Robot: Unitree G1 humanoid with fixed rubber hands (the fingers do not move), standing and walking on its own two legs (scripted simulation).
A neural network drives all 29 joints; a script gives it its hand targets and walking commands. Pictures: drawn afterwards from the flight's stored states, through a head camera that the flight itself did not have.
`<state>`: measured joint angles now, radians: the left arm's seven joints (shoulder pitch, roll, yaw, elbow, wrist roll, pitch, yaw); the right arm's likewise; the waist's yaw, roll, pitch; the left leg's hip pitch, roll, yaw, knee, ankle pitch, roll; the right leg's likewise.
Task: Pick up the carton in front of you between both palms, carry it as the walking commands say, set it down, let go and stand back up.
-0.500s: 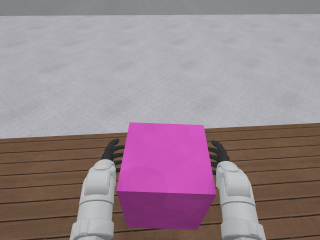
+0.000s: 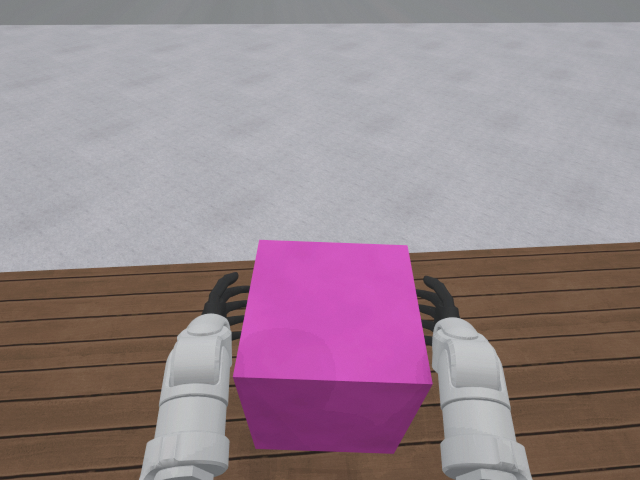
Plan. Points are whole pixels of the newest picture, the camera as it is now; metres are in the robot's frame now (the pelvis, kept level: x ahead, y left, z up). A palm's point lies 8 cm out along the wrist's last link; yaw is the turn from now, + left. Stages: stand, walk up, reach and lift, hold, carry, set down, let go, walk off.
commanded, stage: hold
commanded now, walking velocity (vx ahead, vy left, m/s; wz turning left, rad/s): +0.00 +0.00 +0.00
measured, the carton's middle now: (328, 350) +0.30 +0.00 -0.02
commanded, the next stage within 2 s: carry in 0.58 s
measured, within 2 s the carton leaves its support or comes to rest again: neither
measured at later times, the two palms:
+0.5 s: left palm (215, 327) +0.29 +0.15 +0.05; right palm (445, 332) +0.29 -0.15 +0.05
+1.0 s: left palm (221, 264) +0.38 +0.16 +0.08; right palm (431, 271) +0.37 -0.14 +0.08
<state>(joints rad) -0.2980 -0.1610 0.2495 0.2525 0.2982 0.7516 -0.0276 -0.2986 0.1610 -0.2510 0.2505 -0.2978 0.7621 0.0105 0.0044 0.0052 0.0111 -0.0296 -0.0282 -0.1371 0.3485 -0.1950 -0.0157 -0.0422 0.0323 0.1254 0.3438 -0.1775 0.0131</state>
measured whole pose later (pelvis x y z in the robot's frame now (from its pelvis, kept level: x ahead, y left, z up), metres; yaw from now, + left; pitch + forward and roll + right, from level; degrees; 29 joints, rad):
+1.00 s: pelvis +0.10 +0.01 -0.01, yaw +1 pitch +5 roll -2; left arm -0.19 -0.14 0.12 -0.22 0.11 1.09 0.07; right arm -0.17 0.13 -0.13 -0.26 -0.12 1.10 -0.09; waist -0.01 0.04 -0.15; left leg -0.21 0.06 0.01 0.54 -0.40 -0.01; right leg -0.30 0.00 -0.17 0.45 -0.21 -0.02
